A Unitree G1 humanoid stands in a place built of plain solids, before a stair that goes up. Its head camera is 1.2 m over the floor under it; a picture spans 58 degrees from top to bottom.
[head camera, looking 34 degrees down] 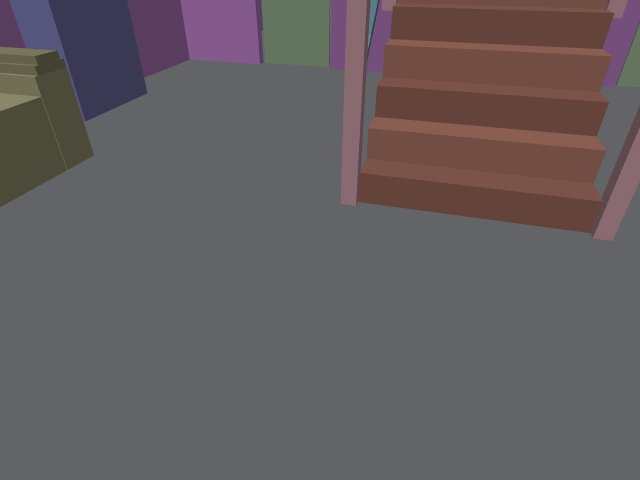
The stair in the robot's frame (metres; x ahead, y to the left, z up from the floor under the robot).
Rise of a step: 0.18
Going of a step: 0.20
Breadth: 1.20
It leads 16 degrees to the right of straight ahead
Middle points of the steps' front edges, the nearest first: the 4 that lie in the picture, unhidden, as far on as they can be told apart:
2.00 -0.79 0.18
2.20 -0.85 0.36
2.39 -0.90 0.55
2.59 -0.96 0.73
